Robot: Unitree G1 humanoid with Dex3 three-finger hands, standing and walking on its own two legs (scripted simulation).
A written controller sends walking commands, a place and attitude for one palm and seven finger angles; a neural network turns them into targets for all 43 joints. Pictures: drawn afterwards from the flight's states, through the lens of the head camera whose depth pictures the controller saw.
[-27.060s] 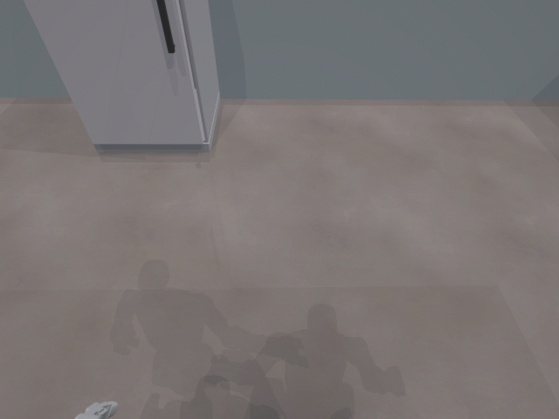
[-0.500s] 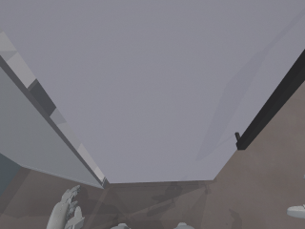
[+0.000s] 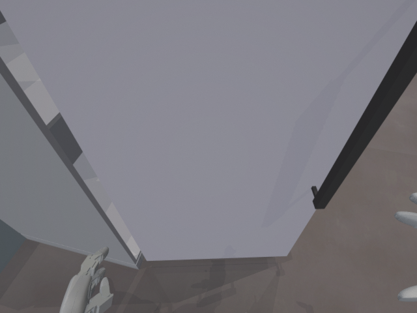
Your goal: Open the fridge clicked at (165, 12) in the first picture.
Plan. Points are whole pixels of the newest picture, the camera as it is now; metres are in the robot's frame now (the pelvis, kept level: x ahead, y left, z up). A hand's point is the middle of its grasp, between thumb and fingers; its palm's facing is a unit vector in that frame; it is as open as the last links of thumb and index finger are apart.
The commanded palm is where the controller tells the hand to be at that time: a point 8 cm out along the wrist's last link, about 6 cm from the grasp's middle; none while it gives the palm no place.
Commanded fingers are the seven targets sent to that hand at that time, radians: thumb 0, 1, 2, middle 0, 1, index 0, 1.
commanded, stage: draw the hand back to the body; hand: right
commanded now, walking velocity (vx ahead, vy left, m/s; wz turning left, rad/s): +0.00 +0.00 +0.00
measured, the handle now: (354, 132) +0.42 -0.28 +0.13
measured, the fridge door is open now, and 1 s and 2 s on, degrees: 74 74 74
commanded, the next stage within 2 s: step back with the hand held close in 1.04 s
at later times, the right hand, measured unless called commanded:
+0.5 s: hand out of the picture +0.23 -0.29 +0.17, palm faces +0.46 +0.79 -0.41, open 10.3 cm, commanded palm +0.18 -0.32 +0.20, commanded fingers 0.00 -0.65 -0.78 0.21 0.45 0.21 0.45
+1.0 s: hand (406, 206) +0.22 -0.24 +0.20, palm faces +0.45 +0.80 -0.41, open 7.4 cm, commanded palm +0.18 -0.28 +0.22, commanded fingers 0.00 -0.90 -0.90 0.20 0.30 0.20 0.30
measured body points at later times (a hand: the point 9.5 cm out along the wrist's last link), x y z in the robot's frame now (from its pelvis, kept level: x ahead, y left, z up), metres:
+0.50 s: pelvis +0.04 -0.01 +0.04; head +0.02 +0.00 +0.49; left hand +0.21 +0.21 -0.04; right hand +0.20 -0.33 +0.19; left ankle +0.02 +0.13 -0.69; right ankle +0.01 -0.09 -0.69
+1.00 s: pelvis +0.04 +0.02 +0.05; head +0.02 +0.04 +0.49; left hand +0.22 +0.25 -0.03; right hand +0.19 -0.28 +0.22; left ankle +0.02 +0.13 -0.69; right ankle +0.01 -0.09 -0.69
